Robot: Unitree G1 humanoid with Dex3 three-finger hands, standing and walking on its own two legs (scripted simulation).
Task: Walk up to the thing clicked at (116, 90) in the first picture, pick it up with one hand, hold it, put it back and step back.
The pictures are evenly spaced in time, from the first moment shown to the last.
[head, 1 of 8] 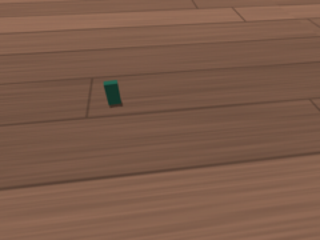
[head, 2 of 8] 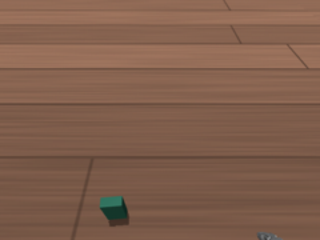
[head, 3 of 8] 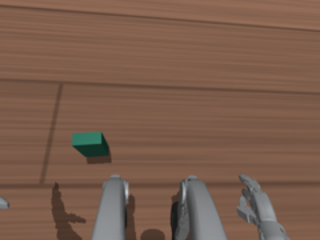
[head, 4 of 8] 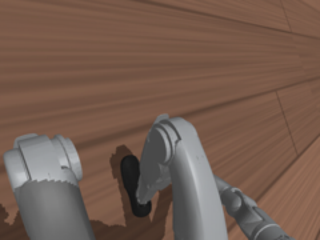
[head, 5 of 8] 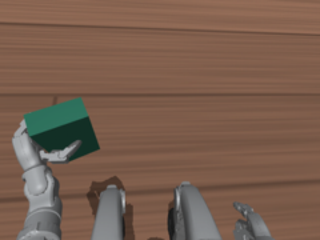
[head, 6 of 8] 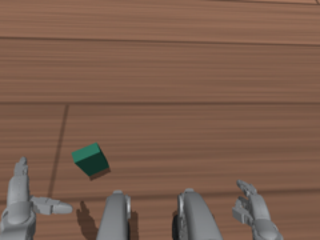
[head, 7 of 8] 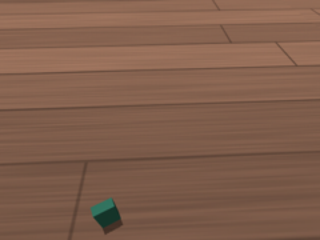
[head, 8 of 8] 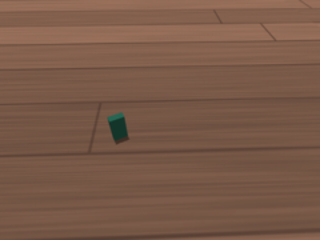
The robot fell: no
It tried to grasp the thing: yes
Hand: left
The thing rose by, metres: 0.63
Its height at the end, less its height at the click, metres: +0.00
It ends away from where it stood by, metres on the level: 0.02
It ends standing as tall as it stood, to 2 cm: yes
